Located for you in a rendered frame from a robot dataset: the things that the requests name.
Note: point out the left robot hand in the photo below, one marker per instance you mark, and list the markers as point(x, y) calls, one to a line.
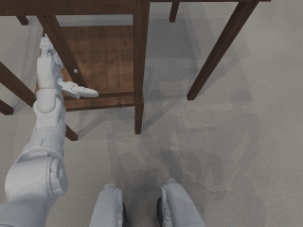
point(48, 70)

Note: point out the robot left upper arm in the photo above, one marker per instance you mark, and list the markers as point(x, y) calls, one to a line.
point(32, 189)

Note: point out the left robot shin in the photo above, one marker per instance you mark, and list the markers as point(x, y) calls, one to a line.
point(119, 216)

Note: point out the robot left thigh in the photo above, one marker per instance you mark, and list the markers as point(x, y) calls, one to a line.
point(109, 204)

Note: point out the left robot forearm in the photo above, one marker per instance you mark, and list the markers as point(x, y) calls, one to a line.
point(49, 132)

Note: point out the chair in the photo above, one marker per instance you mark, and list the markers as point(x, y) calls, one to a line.
point(109, 59)

